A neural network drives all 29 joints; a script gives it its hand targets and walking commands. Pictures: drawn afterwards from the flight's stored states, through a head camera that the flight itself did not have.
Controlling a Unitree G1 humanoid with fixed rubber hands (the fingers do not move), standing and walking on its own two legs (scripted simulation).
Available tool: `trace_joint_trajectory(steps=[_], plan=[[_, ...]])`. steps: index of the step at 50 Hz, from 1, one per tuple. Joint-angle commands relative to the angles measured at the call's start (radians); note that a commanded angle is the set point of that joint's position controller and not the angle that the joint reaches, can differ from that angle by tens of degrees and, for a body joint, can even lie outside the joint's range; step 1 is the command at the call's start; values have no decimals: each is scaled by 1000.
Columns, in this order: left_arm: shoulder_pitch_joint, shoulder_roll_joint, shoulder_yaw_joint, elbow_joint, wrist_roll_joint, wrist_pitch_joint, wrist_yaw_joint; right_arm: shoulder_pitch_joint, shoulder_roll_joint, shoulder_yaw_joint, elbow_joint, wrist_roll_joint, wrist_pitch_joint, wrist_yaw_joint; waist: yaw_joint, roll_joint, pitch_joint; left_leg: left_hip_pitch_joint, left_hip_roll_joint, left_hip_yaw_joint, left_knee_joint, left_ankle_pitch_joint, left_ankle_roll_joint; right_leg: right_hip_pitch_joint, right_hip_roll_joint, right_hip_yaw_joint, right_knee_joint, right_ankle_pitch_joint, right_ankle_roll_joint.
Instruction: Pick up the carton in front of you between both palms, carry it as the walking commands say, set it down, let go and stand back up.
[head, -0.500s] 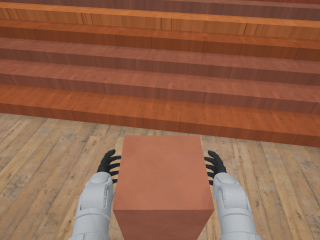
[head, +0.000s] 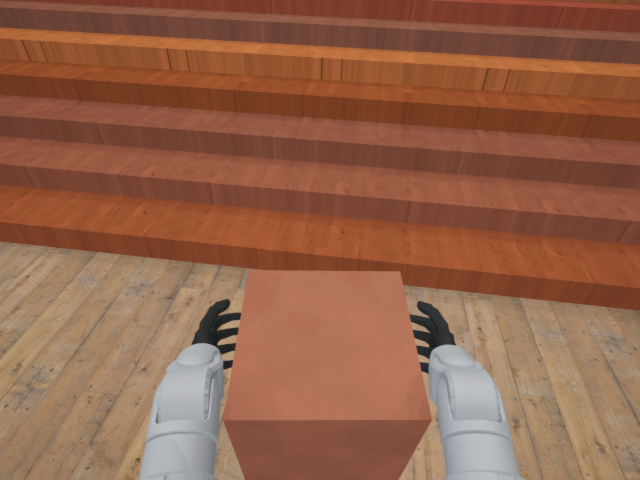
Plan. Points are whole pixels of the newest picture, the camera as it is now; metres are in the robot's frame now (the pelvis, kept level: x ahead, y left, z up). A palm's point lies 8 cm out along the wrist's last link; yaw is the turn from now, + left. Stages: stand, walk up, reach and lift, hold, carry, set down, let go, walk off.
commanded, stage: hold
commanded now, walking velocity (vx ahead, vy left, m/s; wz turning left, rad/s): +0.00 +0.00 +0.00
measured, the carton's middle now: (323, 382) +0.29 +0.00 -0.02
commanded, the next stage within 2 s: carry in 0.64 s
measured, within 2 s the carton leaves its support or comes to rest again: neither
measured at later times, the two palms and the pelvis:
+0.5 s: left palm (206, 356) +0.28 +0.15 +0.05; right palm (441, 358) +0.28 -0.15 +0.05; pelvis -0.01 +0.00 +0.00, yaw +0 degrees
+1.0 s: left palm (222, 303) +0.36 +0.14 +0.07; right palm (434, 300) +0.36 -0.16 +0.07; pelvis +0.08 -0.01 -0.02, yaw +1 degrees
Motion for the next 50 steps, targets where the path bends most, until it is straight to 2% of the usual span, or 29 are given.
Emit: trace_joint_trajectory(steps=[1, 16, 31, 32, 34, 35, 36, 38, 39, 41, 42, 43, 44, 45, 46, 47, 48, 49, 50], plan=[[-475, -900, -512, -7, -235, -16, -237, -487, 897, 513, -16, 238, -20, 236, 0, 4, -132, 10, -56, 70, -52, 95, -8, -1, 55, -67, -53, 94, 5], [-566, -930, -514, 23, -238, -29, -246, -578, 922, 511, 17, 238, -34, 244, 0, 4, -183, 13, -53, 75, -36, 67, -6, -3, 52, -72, -36, 63, 4], [-510, -924, -521, -10, -244, -23, -238, -527, 910, 519, -19, 244, -29, 239, 1, 4, -201, 41, -56, 71, -38, 161, -11, 21, 57, -68, -38, 152, 7], [-520, -924, -536, -18, -245, -19, -239, -546, 922, 524, -23, 247, -26, 240, 2, 5, -204, -78, 110, 34, 47, 20, 12, -94, -112, -34, 58, 29, -11], [-528, -932, -559, -53, -272, -16, -236, -544, 919, 555, -56, 269, -23, 237, -1, 18, -205, -176, 117, -11, -5, -411, 30, -178, -99, -6, 27, -381, -23], [-548, -931, -581, -82, -289, -11, -232, -558, 918, 575, -84, 285, -19, 234, 2, 23, -176, -213, 112, -18, -15, -527, 38, -228, -88, -11, 31, -487, -28], [-558, -926, -608, -115, -306, -4, -227, -563, 915, 600, -119, 302, -12, 228, 1, 31, -167, -222, 121, -22, -13, -524, 45, -252, -87, -29, 58, -462, -26], [-554, -922, -665, -173, -348, 24, -215, -553, 909, 651, -177, 334, 17, 211, 0, 59, -228, -187, 153, -31, -7, -409, 52, -245, -81, -86, 129, -296, -15], [-549, -913, -693, -203, -368, 44, -211, -539, 900, 675, -209, 349, 37, 204, -3, 76, -265, -170, 168, -39, -6, -391, 59, -246, -76, -113, 158, -258, -13], [-545, -890, -740, -263, -407, 98, -202, -527, 871, 717, -272, 383, 91, 188, -5, 92, -274, -186, 185, -43, -6, -441, 76, -265, -76, -135, 148, -298, -15], [-550, -876, -754, -288, -425, 129, -197, -534, 854, 735, -301, 398, 122, 180, -5, 69, -252, -228, 178, -21, 22, -452, 74, -256, -96, -116, 113, -330, -22], [-549, -861, -764, -304, -442, 161, -192, -539, 837, 751, -326, 412, 155, 173, -2, 11, -232, -297, 153, 29, 93, -417, 59, -213, -139, -65, 68, -350, -37], [-535, -845, -764, -309, -453, 192, -187, -552, 822, 761, -345, 426, 188, 169, 7, -91, -225, -390, 115, 108, 226, -348, 34, -141, -204, 34, 5, -365, -69], [-497, -828, -769, -319, -460, 222, -177, -546, 823, 777, -366, 452, 224, 166, 17, -220, -222, -499, 67, 205, 373, -266, 6, -51, -282, 168, -57, -305, -120], [-470, -817, -769, -342, -464, 249, -165, -549, 830, 795, -392, 486, 255, 168, 21, -258, -185, -591, 52, 242, 335, -290, -2, 8, -333, 240, -58, -147, -170], [-456, -815, -778, -383, -471, 274, -154, -546, 846, 816, -414, 522, 279, 170, 23, -215, -185, -581, 52, 252, 257, -286, 1, 26, -332, 211, -19, 5, -183], [-456, -816, -787, -427, -482, 297, -146, -532, 859, 826, -429, 551, 299, 172, 18, -163, -229, -480, 45, 271, 171, -235, 2, 10, -306, 133, 40, 92, -166], [-446, -823, -798, -467, -494, 318, -140, -500, 869, 829, -441, 569, 317, 171, 5, -115, -288, -288, 45, 273, 101, -168, 6, -77, -266, 29, 116, 75, -129], [-443, -827, -813, -515, -511, 340, -140, -463, 879, 827, -450, 569, 331, 167, -12, -28, -329, -106, 88, 197, 31, -133, 35, -187, -188, -131, 249, 78, -72]])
